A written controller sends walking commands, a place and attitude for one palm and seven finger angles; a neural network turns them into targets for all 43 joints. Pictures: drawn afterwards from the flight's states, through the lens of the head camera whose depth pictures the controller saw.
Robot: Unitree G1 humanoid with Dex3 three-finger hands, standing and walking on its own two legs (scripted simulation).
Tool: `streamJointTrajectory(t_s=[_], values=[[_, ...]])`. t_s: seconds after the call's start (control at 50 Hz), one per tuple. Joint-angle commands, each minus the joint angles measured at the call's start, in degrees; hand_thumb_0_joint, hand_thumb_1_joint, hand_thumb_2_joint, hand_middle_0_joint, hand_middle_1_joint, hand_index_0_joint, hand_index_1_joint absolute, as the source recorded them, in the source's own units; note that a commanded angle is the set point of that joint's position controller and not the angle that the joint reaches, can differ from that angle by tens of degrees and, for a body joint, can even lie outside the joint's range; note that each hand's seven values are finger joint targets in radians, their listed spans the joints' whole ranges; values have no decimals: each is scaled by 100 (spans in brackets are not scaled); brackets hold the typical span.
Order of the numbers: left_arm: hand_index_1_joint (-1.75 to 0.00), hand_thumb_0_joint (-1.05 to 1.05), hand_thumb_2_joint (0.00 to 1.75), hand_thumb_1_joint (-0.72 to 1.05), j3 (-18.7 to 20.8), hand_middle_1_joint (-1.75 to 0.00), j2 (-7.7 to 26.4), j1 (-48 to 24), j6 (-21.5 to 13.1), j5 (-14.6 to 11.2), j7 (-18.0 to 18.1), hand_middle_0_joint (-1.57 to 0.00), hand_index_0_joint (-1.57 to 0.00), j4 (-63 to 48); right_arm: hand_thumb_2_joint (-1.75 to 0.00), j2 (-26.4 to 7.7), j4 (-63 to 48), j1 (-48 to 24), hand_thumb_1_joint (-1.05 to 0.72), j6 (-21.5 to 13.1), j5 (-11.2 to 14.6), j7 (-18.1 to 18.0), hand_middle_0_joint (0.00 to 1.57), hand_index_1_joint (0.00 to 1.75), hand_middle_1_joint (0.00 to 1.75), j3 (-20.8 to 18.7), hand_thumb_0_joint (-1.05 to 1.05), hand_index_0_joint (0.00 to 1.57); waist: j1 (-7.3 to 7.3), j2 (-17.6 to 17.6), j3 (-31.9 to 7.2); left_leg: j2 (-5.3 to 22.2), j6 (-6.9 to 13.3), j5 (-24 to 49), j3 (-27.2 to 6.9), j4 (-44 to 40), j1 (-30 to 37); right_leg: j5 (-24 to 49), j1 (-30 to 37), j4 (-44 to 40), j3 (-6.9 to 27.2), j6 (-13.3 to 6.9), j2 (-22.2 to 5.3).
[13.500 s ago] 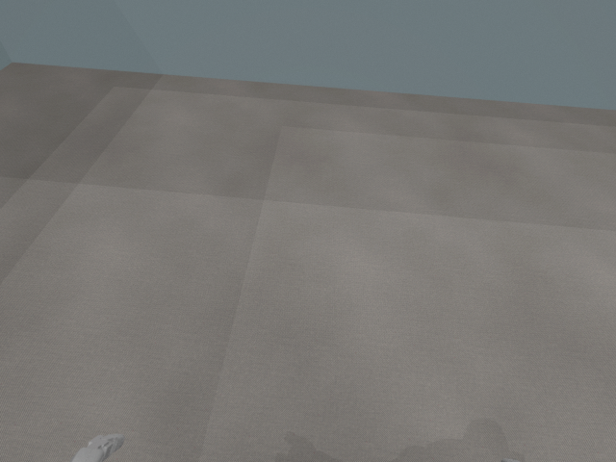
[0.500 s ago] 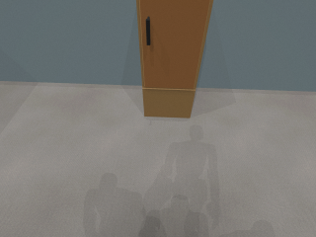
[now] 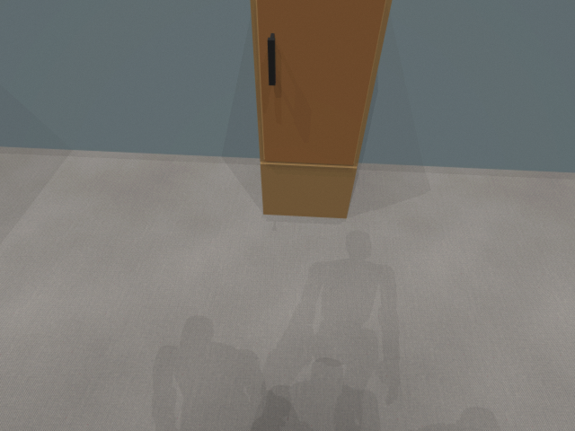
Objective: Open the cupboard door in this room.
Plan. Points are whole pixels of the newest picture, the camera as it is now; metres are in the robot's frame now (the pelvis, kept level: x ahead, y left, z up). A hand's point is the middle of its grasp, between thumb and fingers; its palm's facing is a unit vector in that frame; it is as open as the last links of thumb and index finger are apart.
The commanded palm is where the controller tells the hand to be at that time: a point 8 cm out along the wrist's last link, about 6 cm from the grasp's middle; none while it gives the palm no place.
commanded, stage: look at it before walking up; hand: left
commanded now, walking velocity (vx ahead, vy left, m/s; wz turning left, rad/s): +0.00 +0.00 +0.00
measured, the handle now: (272, 59) +1.12 +0.11 +0.00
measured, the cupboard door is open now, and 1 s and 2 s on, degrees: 0 0 0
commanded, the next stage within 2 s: walk to a spot facing it in 0.34 s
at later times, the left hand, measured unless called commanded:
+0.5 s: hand out of the picture -0.01 +0.17 -0.18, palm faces +0.02 -0.98 -0.17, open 7.4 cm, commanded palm none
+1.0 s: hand (201, 421) +0.17 +0.16 -0.18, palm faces -0.12 -0.96 -0.24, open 7.4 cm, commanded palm none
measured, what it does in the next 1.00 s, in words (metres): walks ahead: right foot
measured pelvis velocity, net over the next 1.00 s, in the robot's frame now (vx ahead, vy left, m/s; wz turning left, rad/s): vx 0.10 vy -0.03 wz -0.21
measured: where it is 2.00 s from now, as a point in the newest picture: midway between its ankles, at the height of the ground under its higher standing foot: (301, 415)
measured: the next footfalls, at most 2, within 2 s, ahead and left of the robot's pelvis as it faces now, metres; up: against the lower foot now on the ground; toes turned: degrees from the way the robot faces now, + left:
right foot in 0.90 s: +0.13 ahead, -0.13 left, +0.00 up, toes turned -19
left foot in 1.30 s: +0.39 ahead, +0.06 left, +0.00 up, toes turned -8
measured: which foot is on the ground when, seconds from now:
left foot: down 0.00-0.90, up 0.92-1.00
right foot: down 0.00-0.66, up 0.68-0.88, down 0.90-1.00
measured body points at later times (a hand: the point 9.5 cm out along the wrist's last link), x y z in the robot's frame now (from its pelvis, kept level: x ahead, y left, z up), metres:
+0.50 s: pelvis +0.00 +0.01 +0.00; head +0.01 +0.01 +0.45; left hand -0.01 +0.23 -0.16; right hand -0.02 -0.20 -0.16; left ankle -0.01 +0.14 -0.74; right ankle -0.03 -0.10 -0.74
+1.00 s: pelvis +0.10 -0.03 -0.02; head +0.13 -0.05 +0.43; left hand +0.18 +0.21 -0.16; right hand +0.05 -0.26 -0.19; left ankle +0.04 +0.12 -0.66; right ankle +0.09 -0.12 -0.74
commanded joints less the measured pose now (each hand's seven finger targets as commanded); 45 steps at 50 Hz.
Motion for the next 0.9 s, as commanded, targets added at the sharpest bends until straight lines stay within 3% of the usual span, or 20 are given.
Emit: streamJointTrajectory(t_s=[0.0,0.1,0.42,0.46,0.48,0.54,0.6,0.62,0.64,0.66,0.68,0.7,0.72,0.76,0.8,0.82,0.84,0.86,0.88], values=[[-30,0,90,90,129,-30,570,432,-65,22,43,-20,-20,-89,-90,-390,-83,397,-90,-41,19,-14,20,30,30,-62,0,20,11,56,260,314,236,811,-403,-267,96,1368,-412,-524,621,-2,-656],[-30,0,90,90,129,-30,578,400,-58,28,39,-20,-20,-96,-90,-411,-85,436,-90,-33,18,-9,20,30,30,-58,0,20,-7,5,425,314,237,669,-419,-324,19,1120,-485,-575,627,3,-622],[-30,0,90,90,151,-30,698,332,-74,33,26,-20,-20,-171,-90,-516,-120,408,-90,-82,20,0,20,30,30,-89,0,20,11,-50,249,329,281,818,-437,-343,62,1263,-352,-510,613,5,-634],[-30,0,90,90,165,-30,636,360,-42,31,3,-20,-20,-138,-90,-467,-81,480,-90,-69,-6,2,20,30,30,-107,0,20,0,-7,288,309,254,301,-306,-223,110,675,-491,-537,700,-19,-584],[-30,0,90,90,208,-30,697,367,-9,40,-24,-20,-20,-143,-90,-521,-108,527,-90,-43,-18,10,20,30,30,-136,0,20,7,1,243,292,253,-245,-243,-109,81,14,-561,-498,775,-68,-556],[-30,0,90,90,348,-30,832,260,83,91,-127,-20,-20,-297,-90,-631,-287,447,-90,18,-48,37,20,30,30,-244,0,20,-18,-8,700,323,296,-1610,-215,12,-313,-1584,-1209,-496,1019,-198,-500],[-30,0,90,90,438,-30,773,145,99,132,-206,-20,-20,-530,-90,-841,-444,548,-90,15,-65,54,20,30,30,-369,0,20,-83,329,982,674,530,-2653,-648,-155,-325,-2191,-2037,149,952,-233,-231],[-30,0,90,90,440,-30,671,33,80,139,-233,-20,-20,-633,-90,-952,-450,677,-90,-12,-73,49,20,30,30,-409,0,20,-163,737,998,977,678,-3006,-1013,-506,-169,-2018,-2353,707,674,-174,-32],[-30,0,90,90,424,-30,518,-139,62,139,-263,-20,-20,-748,-90,-1103,-415,899,-90,-54,-87,39,20,30,30,-448,0,20,-272,1159,957,1481,891,-3347,-1543,-1029,23,-1426,-2597,1683,154,-84,166],[-30,0,90,90,420,-30,430,-439,69,137,-292,-20,-20,-904,-90,-1211,-404,1039,-90,-116,-87,40,20,30,30,-497,0,20,-375,1399,912,1951,1145,-3151,-1858,-1413,262,-1257,-2955,2628,9,-33,-42],[-30,0,90,90,435,-30,466,-695,58,147,-325,-20,-20,-1038,-90,-1185,-401,1139,-90,-171,-97,46,20,30,30,-497,0,20,-445,1228,853,2118,1281,-2749,-2007,-1482,540,-1351,-3343,3073,206,-34,-276],[-30,0,90,90,460,-30,495,-849,36,155,-354,-20,-20,-1121,-90,-1163,-409,1161,-90,-213,-121,42,20,30,30,-473,0,20,-459,932,815,2186,1303,-2241,-1860,-1439,641,-1333,-3488,3197,313,-20,-432],[-30,0,90,90,481,-30,479,-889,21,150,-373,-20,-20,-1167,-90,-1124,-444,1008,-90,-235,-139,38,20,30,30,-466,0,20,-375,761,811,2188,1259,-1702,-1552,-1343,629,-1260,-3452,3110,337,2,-577],[-30,0,90,90,491,-30,435,-754,-2,128,-407,-20,-20,-1165,-90,-1166,-569,589,-90,-255,-170,41,20,30,30,-450,0,20,-162,563,593,2026,1062,-923,-842,-1051,336,-1130,-2696,2478,244,30,-659],[-30,0,90,90,501,-30,416,-299,-7,118,-435,-20,-20,-1015,-90,-1221,-651,255,-90,-245,-173,59,20,30,30,-451,0,20,110,363,314,1678,808,-666,-148,-543,-119,-738,-1534,1716,-118,33,-426],[-30,0,90,90,528,-30,465,189,-10,126,-431,-20,-20,-842,-90,-1245,-688,96,-90,-233,-155,76,20,30,30,-445,0,20,372,222,162,1447,663,-594,173,40,-462,-230,-742,1305,-341,11,-181],[-30,0,90,90,577,-30,675,973,-34,140,-401,-20,-20,-586,-90,-1233,-744,-76,-90,-228,-113,110,20,30,30,-442,0,20,768,-309,-122,1103,477,-161,541,1197,-865,76,208,866,-373,-69,17],[-30,0,90,90,685,-30,1235,1698,-95,177,-325,-20,-20,-376,-90,-970,-921,-223,-90,-239,-19,160,20,30,30,-375,0,20,1093,-1650,-372,544,243,-565,923,2999,-1876,-692,1060,-32,1108,-369,-859],[-30,0,90,90,736,-30,1699,1973,-146,83,-227,-20,-20,-267,-90,-695,-1282,-589,-90,-231,-8,214,20,30,30,-286,0,20,1086,-2431,-250,-95,56,-2130,521,4422,-3189,-384,1339,-969,3477,-863,-1945]])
